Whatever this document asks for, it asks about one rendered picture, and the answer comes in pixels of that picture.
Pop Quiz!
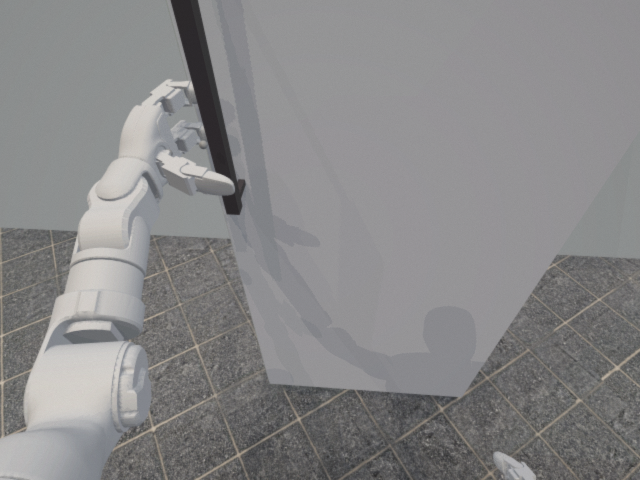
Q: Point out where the left robot hand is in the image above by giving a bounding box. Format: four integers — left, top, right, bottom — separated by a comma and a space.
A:
118, 79, 235, 196

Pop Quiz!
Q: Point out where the robot left upper arm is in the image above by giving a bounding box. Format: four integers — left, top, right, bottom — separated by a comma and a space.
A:
0, 341, 152, 480

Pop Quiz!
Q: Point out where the left robot forearm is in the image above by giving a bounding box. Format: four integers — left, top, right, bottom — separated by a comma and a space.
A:
23, 157, 163, 427

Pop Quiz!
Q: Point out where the fridge door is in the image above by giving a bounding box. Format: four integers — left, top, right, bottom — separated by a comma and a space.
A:
167, 0, 640, 397

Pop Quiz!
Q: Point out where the right robot hand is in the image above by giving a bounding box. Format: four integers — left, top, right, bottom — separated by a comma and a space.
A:
493, 451, 536, 480

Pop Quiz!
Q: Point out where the handle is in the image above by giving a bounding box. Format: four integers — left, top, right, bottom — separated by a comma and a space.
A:
171, 0, 246, 215

